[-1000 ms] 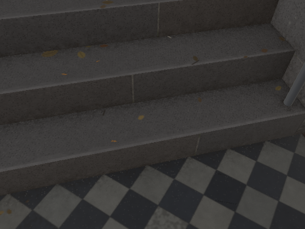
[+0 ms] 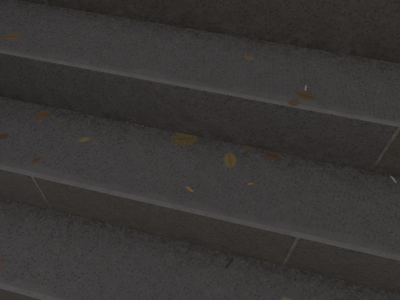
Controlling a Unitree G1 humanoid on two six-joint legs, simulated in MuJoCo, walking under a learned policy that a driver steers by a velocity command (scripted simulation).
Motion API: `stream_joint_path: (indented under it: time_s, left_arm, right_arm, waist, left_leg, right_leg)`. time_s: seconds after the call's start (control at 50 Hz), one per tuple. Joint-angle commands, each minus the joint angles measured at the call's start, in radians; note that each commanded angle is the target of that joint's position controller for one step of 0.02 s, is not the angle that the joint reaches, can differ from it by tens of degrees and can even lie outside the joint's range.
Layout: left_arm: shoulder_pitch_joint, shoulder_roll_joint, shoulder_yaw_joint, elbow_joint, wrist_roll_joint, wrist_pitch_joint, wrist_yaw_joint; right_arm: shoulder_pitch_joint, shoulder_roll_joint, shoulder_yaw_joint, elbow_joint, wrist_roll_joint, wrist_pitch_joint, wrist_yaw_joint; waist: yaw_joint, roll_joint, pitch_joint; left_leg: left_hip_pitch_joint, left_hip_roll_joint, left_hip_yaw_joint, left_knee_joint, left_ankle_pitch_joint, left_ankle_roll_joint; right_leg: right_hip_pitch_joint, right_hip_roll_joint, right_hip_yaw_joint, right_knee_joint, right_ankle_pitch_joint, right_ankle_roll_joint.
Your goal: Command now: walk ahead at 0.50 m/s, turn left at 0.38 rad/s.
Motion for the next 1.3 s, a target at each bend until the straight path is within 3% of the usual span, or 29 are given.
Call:
stream_joint_path:
  time_s: [0.02, 0.12, 0.14, 0.16, 0.18, 0.22, 0.26, 0.44, 0.5, 0.56, 0.62, 0.68, 0.7, 0.72, 0.76, 0.78, 0.8, 0.82, 0.84, 0.88, 0.94, 0.98, 1.06, 1.08, 1.1, 1.12, 1.16, 1.26, 1.3]
  left_arm:
    - [0.055, 0.046, 0.002, -0.042, -0.006, -0.009, 0.01]
    - [0.192, 0.026, 0.002, -0.017, -0.038, -0.036, 0.037]
    - [0.245, 0.033, 0.004, 0.009, -0.029, -0.046, 0.037]
    - [0.302, 0.1, 0.017, 0.025, -0.011, -0.053, 0.04]
    - [0.269, 0.16, 0.031, 0.035, -0.014, -0.047, 0.032]
    - [0.19, 0.077, 0.028, 0.015, -0.023, -0.035, 0.014]
    - [0.211, 0.081, 0.035, 0.039, -0.034, -0.025, 0.014]
    - [0.423, 0.079, 0.057, 0.152, -0.035, -0.048, 0.037]
    - [0.462, 0.093, 0.072, 0.155, -0.025, -0.049, 0.048]
    - [0.513, 0.1, 0.079, 0.162, -0.025, -0.056, 0.048]
    - [0.532, 0.115, 0.085, 0.171, -0.009, -0.053, 0.052]
    - [0.484, 0.123, 0.085, 0.173, -0.032, -0.022, 0.055]
    - [0.368, 0.114, 0.077, 0.115, -0.052, -0.01, 0.04]
    - [0.307, 0.14, 0.085, 0.086, -0.07, -0.012, 0.033]
    - [0.226, 0.277, 0.117, 0.042, -0.075, -0.045, -0.013]
    - [0.211, 0.304, 0.137, 0.053, -0.096, -0.07, -0.038]
    - [0.111, 0.173, 0.124, -0.078, -0.119, -0.078, -0.056]
    - [0.21, 0.051, 0.106, -0.098, -0.041, -0.068, -0.065]
    - [0.27, -0.084, 0.084, -0.096, -0.003, -0.046, -0.048]
    - [0.241, -0.106, 0.073, -0.129, 0.032, -0.003, -0.014]
    - [0.212, -0.082, 0.055, -0.133, 0.005, 0.036, 0.01]
    - [0.103, -0.141, 0.024, -0.186, -0.012, 0.045, 0.013]
    - [-0.001, -0.041, 0.044, -0.213, -0.03, 0.064, 0.017]
    - [0.022, 0.074, 0.037, -0.168, -0.129, 0.043, -0.102]
    - [0.118, 0.058, 0.038, -0.123, -0.112, 0.024, -0.144]
    - [0.127, 0.059, 0.031, -0.106, -0.083, 0.012, -0.15]
    - [0.102, 0.045, 0.02, -0.088, -0.039, -0.003, -0.138]
    - [-0.129, -0.044, -0.042, -0.08, -0.051, 0.031, -0.13]
    - [-0.176, -0.04, -0.05, -0.078, -0.056, 0.026, -0.12]
  right_arm:
    - [-0.017, -0.089, -0.011, -0.061, -0.016, -0.007, -0.003]
    - [-0.044, -0.091, 0.004, -0.063, 0.017, -0.015, -0.015]
    - [-0.085, -0.066, 0.01, -0.084, 0.033, -0.018, -0.013]
    - [-0.097, -0.017, 0.028, -0.121, 0.043, -0.026, -0.008]
    - [0.039, 0.06, 0.044, -0.104, 0.028, -0.023, -0.003]
    - [0.009, -0.022, 0.03, -0.066, -0.027, 0.009, -0.01]
    - [-0.054, -0.04, 0.017, -0.089, -0.049, 0.014, 0.006]
    - [-0.322, 0.066, 0.051, -0.267, -0.047, 0.025, 0.021]
    - [-0.332, 0.091, 0.062, -0.306, -0.029, 0.031, 0.007]
    - [-0.449, 0.063, 0.056, -0.387, -0.036, 0.037, -0.012]
    - [-0.621, 0.104, 0.083, -0.509, -0.026, 0.028, -0.016]
    - [-0.697, 0.128, 0.111, -0.636, -0.026, 0.036, -0.004]
    - [-0.58, 0.129, 0.115, -0.607, -0.022, 0.049, 0.012]
    - [-0.526, 0.168, 0.121, -0.598, -0.004, 0.058, 0.009]
    - [-0.027, 0.035, 0.039, -0.42, 0.025, 0.081, -0.029]
    - [0.111, -0.048, -0.005, -0.399, 0.008, 0.069, -0.03]
    - [0.19, -0.217, -0.05, -0.367, -0.031, 0.045, -0.045]
    - [0.058, -0.246, -0.053, -0.362, -0.002, 0.055, -0.054]
    - [-0.095, -0.173, -0.032, -0.373, -0.016, 0.065, -0.053]
    - [-0.3, 0.011, 0.022, -0.312, -0.018, 0.079, -0.052]
    - [-0.21, 0.128, 0.055, -0.183, -0.05, 0.037, -0.022]
    - [-0.073, 0.098, 0.041, -0.091, -0.029, 0.003, -0.001]
    - [-0.011, 0.059, 0.033, -0.055, -0.026, -0.043, -0.022]
    - [-0.031, -0.039, 0.044, -0.039, -0.134, -0.022, 0.052]
    - [-0.035, -0.077, 0.028, -0.007, -0.131, -0.017, 0.083]
    - [-0.038, -0.032, 0.05, 0.028, -0.118, -0.007, 0.104]
    - [0.066, 0.001, 0.076, 0.113, -0.087, -0.034, 0.089]
    - [0.36, 0.075, 0.126, 0.239, -0.132, -0.041, 0.054]
    - [0.387, 0.094, 0.14, 0.267, -0.15, -0.043, 0.062]
  waist:
    - [0.036, 0.121, -0.14]
    - [0.117, 0.125, -0.149]
    - [0.133, 0.079, -0.137]
    - [0.12, -0.053, -0.155]
    - [0.024, -0.265, -0.135]
    - [0.032, -0.054, -0.029]
    - [0.033, -0.058, 0.057]
    - [0.08, -0.028, -0.012]
    - [0.096, -0.118, -0.05]
    - [0.132, -0.107, 0.025]
    - [0.171, -0.098, 0.068]
    - [0.151, -0.088, 0.062]
    - [0.083, -0.007, -0.006]
    - [0.06, -0.073, -0.071]
    - [-0.132, -0.179, -0.385]
    - [-0.227, -0.144, -0.462]
    - [-0.244, 0.358, -0.515]
    - [-0.122, 0.592, -0.577]
    - [0.005, 0.492, -0.453]
    - [0.147, 0.338, -0.104]
    - [0.157, 0.183, -0.04]
    - [0.134, 0.114, -0.007]
    - [0.105, 0.018, 0.01]
    - [0.029, 0.051, -0.051]
    - [0.068, 0.053, 0.017]
    - [0.085, -0.046, -0.018]
    - [0.066, -0.051, -0.102]
    - [-0.035, 0.102, -0.089]
    - [-0.039, 0.082, -0.064]
  left_leg:
    - [-0.011, 0.276, -0.17, -0.044, 0.506, 0.142]
    - [0.162, 0.279, -0.183, 0.146, 0.958, 0.097]
    - [0.14, 0.233, -0.162, 0.245, 0.865, 0.056]
    - [-0.028, 0.17, -0.13, 0.413, 0.518, 0.003]
    - [-0.208, 0.03, -0.045, 0.526, -0.238, -0.038]
    - [-0.314, 0.092, -0.011, 0.799, -0.345, -0.076]
    - [-0.439, 0.093, 0.0, 1.005, -0.244, -0.087]
    - [-0.911, 0.226, 0.104, 1.35, -0.181, -0.138]
    - [-0.991, 0.242, 0.097, 1.493, -0.264, -0.129]
    - [-1.26, 0.282, 0.047, 1.606, -0.399, -0.114]
    - [-1.492, 0.306, 0.004, 1.702, -0.56, -0.078]
    - [-1.254, 0.334, 0.036, 1.431, -0.511, -0.047]
    - [-0.8, 0.323, 0.158, 1.177, -0.307, -0.053]
    - [-0.411, 0.284, 0.167, 1.058, -0.316, -0.026]
    - [0.072, 0.125, 0.168, 0.987, -0.35, -0.03]
    - [0.108, 0.123, 0.088, 0.738, -0.326, -0.04]
    - [0.177, 0.395, -0.442, 0.291, -0.553, -0.059]
    - [0.086, 0.521, -0.897, -0.072, -0.873, -0.105]
    - [-0.086, 0.548, -0.859, -0.093, -1.068, -0.14]
    - [-0.38, 0.493, -0.5, 0.107, -0.932, -0.097]
    - [-0.438, 0.445, -0.167, 0.21, -0.629, -0.066]
    - [-0.3, 0.473, -0.137, 0.125, -0.413, -0.067]
    - [-0.216, 0.496, 0.039, -0.015, -0.256, -0.035]
    - [-0.241, 0.495, -0.093, -0.074, -0.255, 0.083]
    - [-0.137, 0.55, -0.091, -0.072, -0.151, 0.136]
    - [-0.071, 0.547, -0.037, -0.058, -0.14, 0.134]
    - [0.107, 0.451, 0.111, -0.03, -0.132, 0.092]
    - [0.389, 0.465, 0.147, -0.122, -0.046, 0.094]
    - [0.457, 0.484, 0.182, -0.147, 0.015, 0.095]
  right_leg:
    - [0.178, 0.032, -0.059, -0.029, -0.005, -0.021]
    - [0.357, 0.076, -0.055, -0.54, 0.088, -0.082]
    - [0.438, 0.048, -0.019, -0.683, 0.194, -0.088]
    - [0.589, -0.106, 0.158, -0.719, 0.414, -0.114]
    - [0.667, -0.301, 0.355, -0.711, 0.77, -0.236]
    - [0.493, -0.288, 0.369, -0.773, 0.197, -0.314]
    - [0.428, -0.205, 0.27, -0.816, -0.036, -0.286]
    - [0.625, -0.178, 0.271, -0.754, 0.226, -0.324]
    - [0.656, -0.201, 0.298, -0.775, 0.183, -0.339]
    - [0.742, -0.24, 0.366, -0.793, 0.04, -0.343]
    - [0.787, -0.278, 0.394, -0.836, -0.102, -0.314]
    - [0.575, -0.201, 0.284, -0.98, -0.11, -0.234]
    - [0.319, -0.144, 0.173, -1.072, 0.042, -0.237]
    - [0.141, -0.13, 0.139, -1.122, 0.265, -0.225]
    - [0.32, -0.125, 0.045, -0.723, 1.366, -0.194]
    - [0.41, -0.1, 0.073, -0.38, 1.355, -0.144]
    - [0.135, 0.085, 0.103, 0.069, 0.692, -0.087]
    - [0.013, 0.215, 0.254, 0.549, 0.1, -0.09]
    - [-0.097, 0.189, 0.358, 0.796, 0.15, -0.083]
    - [-0.248, 0.121, 0.152, 0.857, 0.254, -0.083]
    - [-0.334, 0.142, 0.088, 1.042, 0.262, -0.094]
    - [-0.512, 0.104, 0.122, 1.075, 0.261, -0.107]
    - [-0.537, 0.134, 0.072, 0.932, 0.283, -0.083]
    - [-0.677, 0.188, 0.254, 1.254, 0.381, -0.203]
    - [-0.818, 0.235, 0.319, 1.418, 0.384, -0.253]
    - [-0.91, 0.232, 0.337, 1.451, 0.382, -0.301]
    - [-0.972, 0.204, 0.261, 1.37, 0.338, -0.332]
    - [-1.21, 0.093, 0.137, 1.375, 0.255, -0.35]
    - [-1.26, 0.074, 0.131, 1.312, 0.216, -0.366]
